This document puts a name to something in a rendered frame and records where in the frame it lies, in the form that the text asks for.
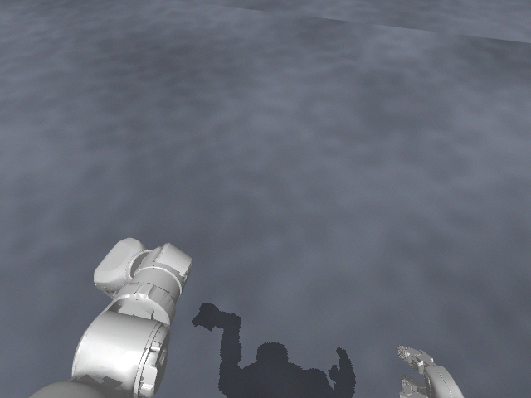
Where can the right robot hand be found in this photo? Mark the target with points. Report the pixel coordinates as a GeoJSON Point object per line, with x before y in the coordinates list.
{"type": "Point", "coordinates": [438, 381]}

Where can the left robot arm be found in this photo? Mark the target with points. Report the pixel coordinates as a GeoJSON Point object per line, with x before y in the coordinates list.
{"type": "Point", "coordinates": [123, 353]}

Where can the left robot hand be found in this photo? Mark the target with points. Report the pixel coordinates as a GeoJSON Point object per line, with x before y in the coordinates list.
{"type": "Point", "coordinates": [109, 276]}

